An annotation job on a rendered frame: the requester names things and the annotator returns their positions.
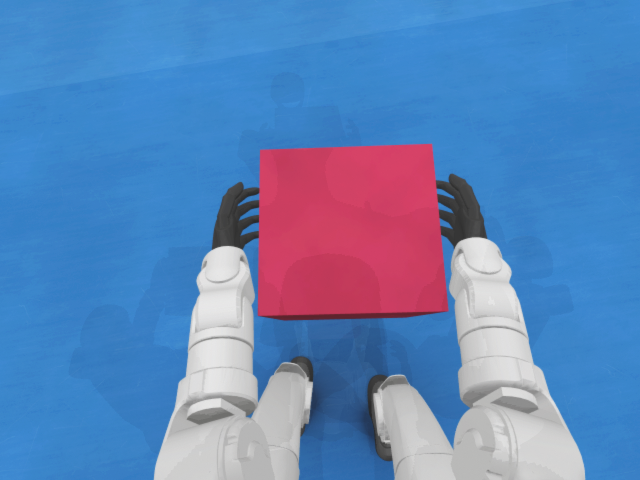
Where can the right robot upper arm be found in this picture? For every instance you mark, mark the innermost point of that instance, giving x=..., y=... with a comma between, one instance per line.
x=493, y=442

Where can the robot left forearm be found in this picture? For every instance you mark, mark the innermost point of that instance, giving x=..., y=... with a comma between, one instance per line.
x=219, y=378

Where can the robot left thigh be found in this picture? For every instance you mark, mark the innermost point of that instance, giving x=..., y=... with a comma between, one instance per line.
x=282, y=410

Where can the robot right hand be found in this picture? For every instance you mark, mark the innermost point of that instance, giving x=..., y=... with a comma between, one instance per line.
x=466, y=219

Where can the carton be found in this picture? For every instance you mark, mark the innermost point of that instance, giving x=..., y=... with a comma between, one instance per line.
x=349, y=233

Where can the robot left foot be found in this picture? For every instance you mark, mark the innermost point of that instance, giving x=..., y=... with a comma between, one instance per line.
x=306, y=366

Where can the robot left hand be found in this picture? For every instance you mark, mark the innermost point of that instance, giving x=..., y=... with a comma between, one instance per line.
x=228, y=227

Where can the robot right forearm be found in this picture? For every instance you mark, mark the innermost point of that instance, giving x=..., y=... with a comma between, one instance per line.
x=497, y=365

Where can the left robot upper arm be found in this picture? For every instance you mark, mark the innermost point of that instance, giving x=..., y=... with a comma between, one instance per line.
x=231, y=448

